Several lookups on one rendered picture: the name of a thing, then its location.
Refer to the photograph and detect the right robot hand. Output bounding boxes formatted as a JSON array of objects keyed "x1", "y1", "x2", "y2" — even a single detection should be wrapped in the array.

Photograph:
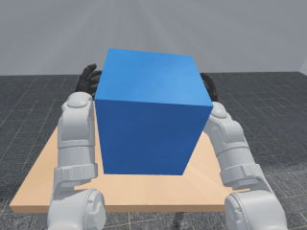
[{"x1": 201, "y1": 72, "x2": 218, "y2": 103}]

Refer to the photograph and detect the table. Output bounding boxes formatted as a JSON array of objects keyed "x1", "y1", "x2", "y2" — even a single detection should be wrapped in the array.
[{"x1": 9, "y1": 101, "x2": 250, "y2": 230}]

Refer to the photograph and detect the left robot upper arm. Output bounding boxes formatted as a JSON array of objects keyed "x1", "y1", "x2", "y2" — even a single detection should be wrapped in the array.
[{"x1": 46, "y1": 188, "x2": 106, "y2": 230}]

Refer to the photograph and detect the right robot upper arm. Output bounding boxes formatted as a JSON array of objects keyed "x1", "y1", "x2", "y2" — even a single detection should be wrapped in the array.
[{"x1": 224, "y1": 189, "x2": 288, "y2": 230}]

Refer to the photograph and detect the left robot forearm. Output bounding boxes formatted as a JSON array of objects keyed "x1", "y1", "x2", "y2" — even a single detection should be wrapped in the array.
[{"x1": 47, "y1": 91, "x2": 99, "y2": 226}]

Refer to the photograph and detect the right robot forearm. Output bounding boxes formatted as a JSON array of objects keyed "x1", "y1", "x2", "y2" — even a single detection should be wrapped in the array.
[{"x1": 203, "y1": 102, "x2": 288, "y2": 227}]

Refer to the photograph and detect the left robot hand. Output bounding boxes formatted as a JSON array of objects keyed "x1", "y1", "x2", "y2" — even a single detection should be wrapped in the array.
[{"x1": 75, "y1": 63, "x2": 103, "y2": 101}]

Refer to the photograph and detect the carton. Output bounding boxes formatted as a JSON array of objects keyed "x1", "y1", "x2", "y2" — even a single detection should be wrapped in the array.
[{"x1": 94, "y1": 48, "x2": 214, "y2": 175}]

